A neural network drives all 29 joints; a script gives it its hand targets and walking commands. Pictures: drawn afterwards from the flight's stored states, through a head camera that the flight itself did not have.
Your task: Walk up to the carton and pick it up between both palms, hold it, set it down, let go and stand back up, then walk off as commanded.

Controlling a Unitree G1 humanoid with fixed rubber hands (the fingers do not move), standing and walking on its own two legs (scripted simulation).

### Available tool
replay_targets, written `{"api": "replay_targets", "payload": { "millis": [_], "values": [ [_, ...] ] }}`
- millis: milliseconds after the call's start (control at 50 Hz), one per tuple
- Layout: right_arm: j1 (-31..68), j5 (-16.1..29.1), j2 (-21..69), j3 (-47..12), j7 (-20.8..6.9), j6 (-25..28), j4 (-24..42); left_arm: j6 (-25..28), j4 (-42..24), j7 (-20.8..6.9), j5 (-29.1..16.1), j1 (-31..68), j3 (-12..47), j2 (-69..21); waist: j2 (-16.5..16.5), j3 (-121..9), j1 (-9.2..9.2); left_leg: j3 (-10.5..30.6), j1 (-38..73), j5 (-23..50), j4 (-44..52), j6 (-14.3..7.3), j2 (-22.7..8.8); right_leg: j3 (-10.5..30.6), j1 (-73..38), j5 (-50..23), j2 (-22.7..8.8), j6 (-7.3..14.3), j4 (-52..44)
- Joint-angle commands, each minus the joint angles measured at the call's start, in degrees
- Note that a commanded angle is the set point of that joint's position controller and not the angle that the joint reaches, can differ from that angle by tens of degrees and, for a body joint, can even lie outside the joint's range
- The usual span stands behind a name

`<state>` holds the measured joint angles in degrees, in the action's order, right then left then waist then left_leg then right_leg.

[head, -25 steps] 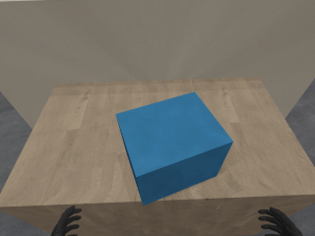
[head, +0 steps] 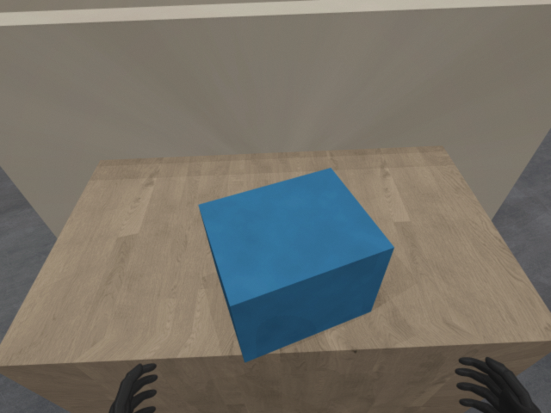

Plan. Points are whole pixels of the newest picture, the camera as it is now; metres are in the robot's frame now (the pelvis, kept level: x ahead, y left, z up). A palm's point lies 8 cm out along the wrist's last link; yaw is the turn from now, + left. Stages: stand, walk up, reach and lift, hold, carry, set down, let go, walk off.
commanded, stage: reach and lift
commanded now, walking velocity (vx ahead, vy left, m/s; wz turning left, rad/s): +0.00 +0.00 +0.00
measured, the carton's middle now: (289, 261) +0.40 +0.02 -0.03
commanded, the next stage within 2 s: none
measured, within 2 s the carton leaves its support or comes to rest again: neither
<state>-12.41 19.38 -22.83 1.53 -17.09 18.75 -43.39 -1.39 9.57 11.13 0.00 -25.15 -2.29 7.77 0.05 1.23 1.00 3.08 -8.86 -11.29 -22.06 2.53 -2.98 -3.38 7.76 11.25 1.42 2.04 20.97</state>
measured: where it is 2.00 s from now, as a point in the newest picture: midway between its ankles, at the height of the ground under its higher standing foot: outside the picture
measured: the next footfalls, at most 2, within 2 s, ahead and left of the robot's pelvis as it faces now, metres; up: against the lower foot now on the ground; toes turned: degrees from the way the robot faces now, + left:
none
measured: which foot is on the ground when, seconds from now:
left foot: down 0.00-1.00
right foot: down 0.00-1.00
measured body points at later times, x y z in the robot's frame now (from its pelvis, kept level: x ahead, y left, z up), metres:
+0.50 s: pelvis +0.01 -0.01 +0.00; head +0.01 +0.00 +0.45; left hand +0.19 +0.21 -0.01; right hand +0.21 -0.29 -0.03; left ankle +0.01 +0.15 -0.74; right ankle +0.00 -0.10 -0.74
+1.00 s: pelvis +0.02 +0.00 +0.00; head +0.04 +0.01 +0.45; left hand +0.24 +0.21 +0.02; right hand +0.28 -0.26 +0.01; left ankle +0.01 +0.16 -0.74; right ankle +0.00 -0.10 -0.74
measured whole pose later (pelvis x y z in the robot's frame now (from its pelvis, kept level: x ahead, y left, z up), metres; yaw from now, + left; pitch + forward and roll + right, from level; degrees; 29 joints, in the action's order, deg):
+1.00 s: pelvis +0.02 +0.00 +0.00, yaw +0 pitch +3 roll -1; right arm 0.1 27.4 -24.6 -2.8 -15.6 19.7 -36.9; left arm -4.7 -3.8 14.4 0.0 -15.8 0.0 4.2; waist -1.1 -0.6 1.0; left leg 3.1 -13.3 -12.1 -22.4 2.9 -3.7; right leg -3.3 11.4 11.1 2.2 2.5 19.4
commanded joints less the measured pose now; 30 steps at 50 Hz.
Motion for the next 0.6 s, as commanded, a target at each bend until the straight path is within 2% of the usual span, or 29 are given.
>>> {"api": "replay_targets", "payload": {
  "millis": [0, 20, 40, 60, 80, 100, 120, 140, 160, 180, 200, 220, 240, 260, 280, 300, 320, 340, 360, 380, 400, 420, 440, 460, 480, 500, 540, 560, 580],
  "values": [
    [9.0, 3.2, -17.5, 1.2, -1.4, 5.1, 12.6, 7.1, -16.2, 2.6, -4.4, 8.1, 5.4, -3.5, -5.4, -6.9, 2.50, -4.9, -3.1, -4.3, 1.7, -0.5, 2.6, 3.1, 7.1, 8.0, 0.8, 1.9, -2.8],
    [9.4, 3.8, -18.0, 1.7, -1.9, 5.1, 11.1, 7.0, -15.8, 3.2, -3.4, 8.1, 5.8, -4.1, -4.4, -6.7, 2.30, -4.1, -3.4, -5.1, 2.5, -0.6, 2.1, 2.9, 7.4, 7.5, 1.2, 1.8, -2.2],
    [8.9, 3.9, -17.6, 1.5, -1.9, 5.4, 12.4, 7.5, -14.5, 3.4, -3.8, 7.2, 5.9, -4.0, -4.6, -6.8, 3.02, -4.6, -4.9, -7.1, 2.1, -1.0, 3.0, 4.0, 6.5, 10.3, 0.1, 1.9, -3.0],
    [10.1, 4.9, -16.3, -0.4, -2.2, 5.6, 11.9, 8.1, -14.2, 3.5, -4.2, 10.0, 5.4, -3.6, -5.3, -6.7, 3.21, -5.9, -6.4, -7.1, 0.8, -1.2, 3.5, 5.3, 7.6, 12.7, -1.0, 1.2, -3.3],
    [9.7, 5.0, -16.1, -0.8, -2.1, 5.8, 13.3, 8.1, -13.0, 3.6, -4.3, 8.4, 4.4, -2.7, -7.0, -6.6, 3.74, -5.8, -6.5, -5.3, 0.8, -1.7, 3.4, 4.9, 7.7, 11.0, -1.0, 1.3, -2.7],
    [9.3, 5.4, -16.6, -0.6, -2.1, 5.6, 11.3, 8.0, -12.8, 3.4, -4.3, 9.2, 5.8, -3.9, -6.5, -8.8, 2.47, -5.0, -4.9, -6.4, 0.6, -1.3, 3.0, 4.8, 7.5, 11.5, -0.8, 1.0, -2.9],
    [9.6, 5.9, -16.5, -0.1, -2.2, 5.8, 13.1, 8.7, -13.7, 3.6, -4.9, 9.7, 6.3, -4.2, -8.9, -8.8, 2.78, -5.5, -5.6, -7.4, 0.5, -1.7, 3.2, 5.2, 7.0, 12.8, -1.0, 0.4, -3.2],
    [8.9, 6.0, -16.4, -1.1, -2.0, 5.5, 13.6, 8.4, -11.0, 3.3, -4.9, 8.5, 6.3, -5.4, -8.9, -8.1, 2.92, -5.8, -7.3, -7.0, 0.6, -2.0, 3.5, 5.9, 6.2, 13.7, -1.6, 0.4, -3.6],
    [9.0, 6.7, -17.3, -1.5, -1.7, 5.9, 16.1, 8.8, -12.9, 3.7, -4.2, 8.8, 4.7, -3.1, -8.3, -9.3, 3.31, -5.7, -8.6, -5.9, 0.0, -1.9, 4.2, 7.1, 5.1, 13.3, -2.3, 0.2, -2.9],
    [7.9, 7.0, -16.9, -1.8, -1.9, 5.4, 13.5, 8.3, -11.9, 3.7, -4.0, 6.9, 5.2, -4.6, -8.8, -7.5, 3.69, -6.0, -8.1, -5.4, 0.3, -1.8, 3.8, 6.3, 5.5, 12.5, -1.7, -0.1, -3.4],
    [7.8, 8.2, -17.8, -2.2, -1.9, 6.1, 13.7, 8.3, -12.8, 3.7, -3.5, 6.1, 5.2, -4.9, -8.5, -8.0, 3.14, -5.6, -8.2, -2.7, -0.3, -1.7, 3.8, 7.6, 5.1, 10.8, -2.4, -0.4, -3.4],
    [6.1, 8.2, -17.8, -2.6, -1.5, 5.8, 13.9, 7.6, -12.2, 3.6, -3.5, 4.9, 5.5, -5.6, -10.0, -6.7, 3.43, -5.5, -6.7, -1.1, 0.2, -2.0, 3.9, 7.0, 5.1, 10.2, -2.2, -0.5, -4.3],
    [6.1, 8.1, -17.8, -2.9, -1.6, 5.8, 12.4, 7.5, -12.3, 3.4, -3.4, 5.5, 5.3, -5.8, -9.3, -5.6, 3.82, -5.6, -7.5, -1.3, 0.2, -1.9, 3.7, 7.1, 5.8, 9.8, -2.3, -0.7, -3.8],
    [7.9, 7.4, -18.1, -1.9, -1.6, 6.4, 15.3, 8.2, -13.0, 3.6, -3.4, 7.9, 5.9, -6.3, -10.5, -8.2, 3.49, -5.3, -6.8, -2.0, 0.6, -2.2, 3.6, 6.2, 5.5, 8.9, -1.6, -0.4, -3.0],
    [7.6, 8.2, -18.0, -2.7, -1.9, 5.9, 12.5, 8.0, -12.1, 3.5, -2.8, 7.8, 5.7, -6.9, -9.7, -7.6, 3.35, -5.2, -6.1, -2.4, 1.0, -2.1, 3.4, 5.9, 6.1, 9.4, -1.3, -0.1, -3.3],
    [8.3, 8.7, -18.7, -2.4, -1.7, 6.2, 12.1, 8.0, -14.0, 3.8, -2.7, 7.7, 6.1, -6.9, -7.7, -7.5, 3.48, -5.1, -5.6, -0.5, 0.9, -1.7, 3.6, 5.6, 6.0, 8.0, -1.1, 0.3, -3.3],
    [9.5, 8.8, -18.5, -2.8, -2.2, 6.6, 12.2, 8.4, -14.6, 4.1, -2.6, 9.5, 6.0, -6.4, -7.5, -9.8, 3.13, -5.0, -4.8, -1.0, 0.6, -1.9, 3.4, 5.7, 6.7, 8.1, -1.1, 0.3, -2.8],
    [10.3, 9.4, -17.9, -4.2, -2.1, 6.8, 12.1, 8.3, -14.6, 4.0, -2.7, 10.3, 5.4, -6.5, -9.0, -8.2, 4.20, -5.5, -4.8, 0.6, 0.1, -2.2, 3.6, 6.2, 6.9, 6.8, -1.4, -0.1, -3.0],
    [9.9, 9.5, -18.0, -4.2, -1.9, 6.8, 13.9, 8.9, -16.4, 4.1, -3.0, 10.4, 5.4, -6.6, -8.3, -9.0, 3.41, -5.4, -3.8, 1.8, -0.5, -1.7, 3.7, 6.0, 7.1, 5.3, -1.1, -0.1, -2.6],
    [11.1, 9.5, -18.7, -4.1, -1.5, 6.7, 14.9, 8.5, -16.7, 4.4, -2.6, 9.4, 5.0, -6.2, -8.6, -10.4, 3.83, -5.1, -3.7, 3.0, 0.0, -1.9, 3.8, 5.5, 6.3, 2.9, -0.5, 0.4, -2.1],
    [11.6, 9.7, -18.2, -5.0, -1.6, 6.5, 11.6, 7.8, -13.6, 4.0, -2.3, 9.2, 5.1, -7.1, -7.9, -8.9, 3.75, -4.4, -2.5, 4.6, 0.0, -1.9, 3.4, 5.2, 6.6, 1.4, 0.1, 0.8, -2.2],
    [11.9, 10.0, -18.3, -5.2, -1.8, 7.1, 13.6, 8.8, -16.3, 4.2, -2.1, 10.9, 5.1, -6.9, -8.2, -9.5, 3.03, -4.8, -2.8, 4.5, -0.2, -1.8, 3.6, 5.3, 6.7, 1.5, 0.0, 0.6, -2.6],
    [12.0, 10.2, -17.5, -6.0, -1.4, 7.1, 13.6, 8.7, -16.7, 4.3, -1.2, 11.8, 4.3, -6.4, -7.5, -9.9, 4.16, -4.9, -3.5, 6.1, 0.0, -2.0, 3.6, 5.2, 5.4, -0.5, 0.0, 0.9, -2.0],
    [11.3, 10.6, -17.6, -5.5, -1.3, 7.5, 13.1, 8.9, -19.1, 4.3, -0.7, 11.0, 4.7, -6.4, -3.8, -12.1, 3.53, -4.7, -0.2, 9.2, -0.6, -1.0, 3.7, 4.5, 5.7, -4.3, 0.7, 1.5, -1.7],
    [9.3, 10.8, -17.8, -5.8, -0.9, 8.4, 15.2, 8.9, -20.5, 4.6, -0.4, 8.5, 3.9, -5.6, -3.9, -13.8, 3.54, -5.0, 0.0, 12.5, -1.5, -0.7, 3.7, 4.5, 3.1, -9.1, 0.8, 1.5, -0.9],
    [12.1, 11.2, -18.8, -5.5, -0.6, 8.6, 14.6, 9.1, -20.2, 4.5, -1.1, 9.8, 4.9, -6.1, -3.3, -14.5, 3.38, -4.5, 0.7, 14.1, -1.5, -0.7, 3.8, 4.1, 3.2, -11.3, 1.6, 1.6, -0.9],
    [11.1, 11.0, -18.9, -5.8, -0.4, 8.4, 14.6, 8.7, -18.6, 3.7, -1.1, 7.6, 3.5, -5.9, -5.4, -13.5, 3.18, -4.5, 1.9, 15.6, -1.6, -0.8, 3.2, 3.4, 3.5, -11.9, 2.3, 1.7, -1.0],
    [13.6, 11.0, -18.1, -6.6, -0.4, 8.1, 13.5, 8.2, -18.1, 3.4, -0.5, 11.0, 3.5, -5.6, -3.6, -13.0, 2.60, -4.3, 2.1, 16.2, -1.7, -0.6, 3.5, 3.7, 4.0, -11.9, 2.4, 2.0, -1.5],
    [13.0, 10.7, -18.6, -6.0, 0.0, 7.8, 13.8, 7.6, -17.8, 3.4, -0.2, 9.4, 3.2, -5.6, -3.5, -11.9, 3.12, -4.2, 1.7, 14.9, -0.6, -0.5, 3.3, 3.5, 3.7, -10.4, 2.4, 2.1, -1.9]
  ]
}}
